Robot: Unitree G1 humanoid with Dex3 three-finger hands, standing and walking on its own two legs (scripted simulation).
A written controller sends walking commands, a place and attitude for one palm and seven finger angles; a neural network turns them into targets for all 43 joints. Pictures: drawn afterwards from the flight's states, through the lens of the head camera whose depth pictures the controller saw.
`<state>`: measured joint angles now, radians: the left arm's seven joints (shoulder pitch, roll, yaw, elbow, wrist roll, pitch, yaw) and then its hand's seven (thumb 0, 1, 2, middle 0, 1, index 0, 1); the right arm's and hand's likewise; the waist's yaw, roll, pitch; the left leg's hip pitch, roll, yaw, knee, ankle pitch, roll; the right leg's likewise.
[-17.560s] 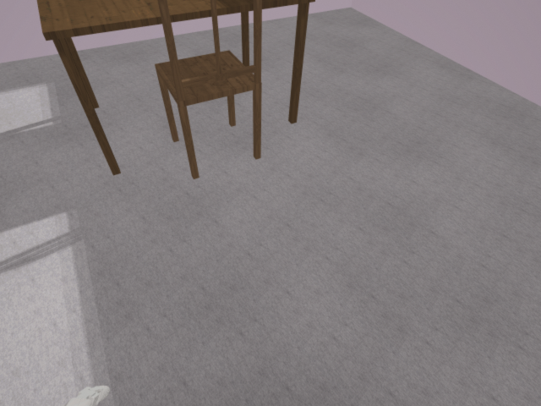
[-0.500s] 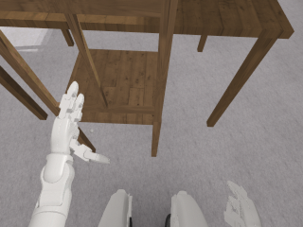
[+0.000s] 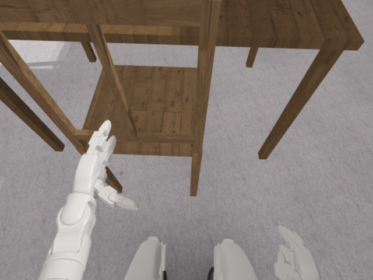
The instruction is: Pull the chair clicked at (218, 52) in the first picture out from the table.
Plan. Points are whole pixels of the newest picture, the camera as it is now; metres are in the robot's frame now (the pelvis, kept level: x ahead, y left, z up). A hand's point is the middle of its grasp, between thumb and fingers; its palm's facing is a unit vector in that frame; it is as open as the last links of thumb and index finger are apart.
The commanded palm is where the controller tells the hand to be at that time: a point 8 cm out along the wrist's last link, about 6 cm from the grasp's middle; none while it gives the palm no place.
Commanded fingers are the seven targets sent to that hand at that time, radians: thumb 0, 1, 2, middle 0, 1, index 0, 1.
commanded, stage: aim the fingers beside a spindle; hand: left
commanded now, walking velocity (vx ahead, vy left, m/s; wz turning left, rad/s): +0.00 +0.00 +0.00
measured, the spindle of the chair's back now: (118, 93) +0.49 +0.17 +0.07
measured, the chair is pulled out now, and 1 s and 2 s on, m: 0.00 0.00 0.00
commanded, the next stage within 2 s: push the fingers through the gap in 1.06 s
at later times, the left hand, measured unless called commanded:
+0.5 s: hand (109, 166) +0.33 +0.17 +0.04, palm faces +0.05 -1.00 -0.07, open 16.9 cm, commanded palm +0.31 +0.22 +0.04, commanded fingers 0.00 -0.50 0.30 -0.06 -0.08 -0.06 -0.08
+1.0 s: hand (121, 169) +0.34 +0.16 +0.01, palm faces -0.06 -1.00 -0.03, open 17.0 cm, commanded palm +0.32 +0.20 +0.02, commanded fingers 0.00 -0.50 0.30 -0.06 -0.08 -0.06 -0.08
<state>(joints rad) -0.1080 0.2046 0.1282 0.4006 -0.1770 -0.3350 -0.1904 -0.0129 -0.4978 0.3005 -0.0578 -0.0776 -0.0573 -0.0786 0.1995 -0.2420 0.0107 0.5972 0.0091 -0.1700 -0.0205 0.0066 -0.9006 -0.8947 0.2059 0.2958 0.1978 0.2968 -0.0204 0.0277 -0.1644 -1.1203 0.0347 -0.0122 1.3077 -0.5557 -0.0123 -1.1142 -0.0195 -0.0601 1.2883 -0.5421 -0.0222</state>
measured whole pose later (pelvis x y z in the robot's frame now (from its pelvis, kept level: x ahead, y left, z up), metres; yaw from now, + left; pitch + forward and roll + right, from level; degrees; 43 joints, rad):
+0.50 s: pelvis +0.00 +0.00 +0.00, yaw +0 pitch +21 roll -1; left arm -0.04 0.21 0.18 0.26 -0.17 -0.48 -0.12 -0.02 -0.50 0.30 -0.06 -0.08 -0.06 -0.08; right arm 0.20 -0.24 0.00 0.61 -0.02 -0.19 -0.03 0.01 -0.90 -0.89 0.21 0.30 0.20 0.30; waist -0.03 0.01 -0.15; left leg -1.11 0.04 -0.02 1.31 -0.57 -0.02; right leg -1.11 -0.01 -0.06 1.29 -0.55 -0.03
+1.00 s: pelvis +0.00 +0.00 +0.00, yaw +1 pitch +21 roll -1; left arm -0.16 0.21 0.11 0.45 -0.19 -0.33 -0.20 -0.01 -0.50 0.30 -0.05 -0.08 -0.05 -0.08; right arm 0.21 -0.25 0.02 0.62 0.02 -0.17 -0.02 0.01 -0.90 -0.89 0.21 0.30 0.20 0.30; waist -0.01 0.04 -0.16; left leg -1.12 0.03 -0.02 1.31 -0.56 -0.01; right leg -1.11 -0.02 -0.07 1.29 -0.55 -0.02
